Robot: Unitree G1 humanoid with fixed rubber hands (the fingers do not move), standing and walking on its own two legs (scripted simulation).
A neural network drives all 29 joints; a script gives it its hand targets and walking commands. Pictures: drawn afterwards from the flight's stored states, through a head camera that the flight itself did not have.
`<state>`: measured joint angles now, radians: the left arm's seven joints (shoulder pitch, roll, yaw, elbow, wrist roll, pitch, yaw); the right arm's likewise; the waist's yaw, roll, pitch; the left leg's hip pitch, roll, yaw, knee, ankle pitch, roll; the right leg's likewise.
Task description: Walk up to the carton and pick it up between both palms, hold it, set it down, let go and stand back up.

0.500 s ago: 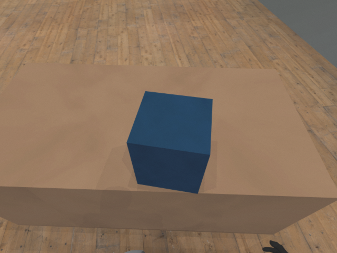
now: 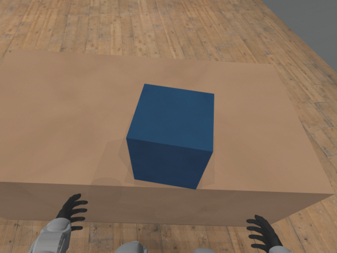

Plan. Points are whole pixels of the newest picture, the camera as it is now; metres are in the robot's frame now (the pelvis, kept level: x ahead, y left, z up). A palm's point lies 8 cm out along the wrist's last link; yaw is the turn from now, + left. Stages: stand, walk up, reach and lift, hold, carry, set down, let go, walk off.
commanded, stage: reach and lift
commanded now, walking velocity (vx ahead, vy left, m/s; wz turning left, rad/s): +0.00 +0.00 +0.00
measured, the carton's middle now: (171, 139) +0.44 -0.02 -0.06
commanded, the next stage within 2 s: none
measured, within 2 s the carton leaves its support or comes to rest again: neither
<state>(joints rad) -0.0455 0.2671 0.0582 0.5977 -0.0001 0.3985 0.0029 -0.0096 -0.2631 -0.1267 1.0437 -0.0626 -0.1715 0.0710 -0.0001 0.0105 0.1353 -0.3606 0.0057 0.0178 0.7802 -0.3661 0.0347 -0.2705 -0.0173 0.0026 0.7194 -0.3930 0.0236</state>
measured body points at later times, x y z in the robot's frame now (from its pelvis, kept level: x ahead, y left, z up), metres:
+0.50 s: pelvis -0.03 +0.00 +0.00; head -0.03 +0.02 +0.45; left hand +0.14 +0.27 -0.09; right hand +0.11 -0.20 -0.10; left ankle +0.03 +0.09 -0.71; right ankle +0.00 -0.15 -0.71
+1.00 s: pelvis -0.04 +0.04 +0.00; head -0.04 +0.07 +0.45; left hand +0.17 +0.25 -0.07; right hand +0.14 -0.17 -0.05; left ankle +0.03 +0.09 -0.71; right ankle -0.03 -0.13 -0.71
